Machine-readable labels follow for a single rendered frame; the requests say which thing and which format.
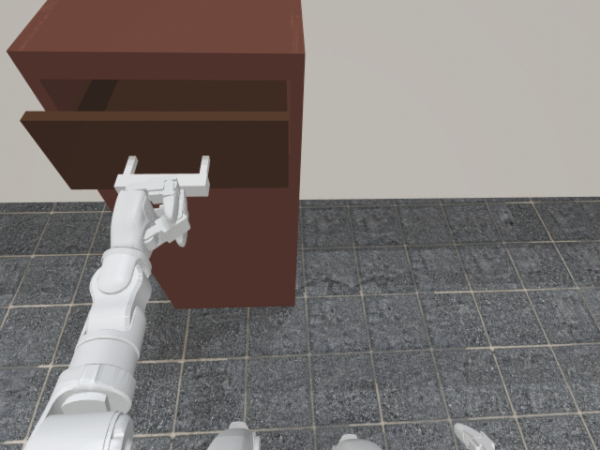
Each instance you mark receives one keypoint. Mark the robot right shin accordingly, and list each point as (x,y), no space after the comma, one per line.
(348,436)

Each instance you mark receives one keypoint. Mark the robot right hand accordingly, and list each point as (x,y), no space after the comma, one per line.
(473,439)

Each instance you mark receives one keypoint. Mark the drawer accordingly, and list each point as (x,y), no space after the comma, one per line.
(169,125)

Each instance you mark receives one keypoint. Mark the left robot thigh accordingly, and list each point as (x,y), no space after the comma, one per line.
(236,439)

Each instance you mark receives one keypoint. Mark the handle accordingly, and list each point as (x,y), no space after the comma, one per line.
(194,184)

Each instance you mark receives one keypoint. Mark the left robot forearm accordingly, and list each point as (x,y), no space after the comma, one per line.
(100,377)

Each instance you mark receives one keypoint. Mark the cabinet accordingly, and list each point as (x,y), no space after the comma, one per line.
(241,249)

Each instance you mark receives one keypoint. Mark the left robot upper arm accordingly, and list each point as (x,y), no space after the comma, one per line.
(85,431)

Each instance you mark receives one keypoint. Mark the robot left hand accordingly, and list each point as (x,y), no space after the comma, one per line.
(133,214)

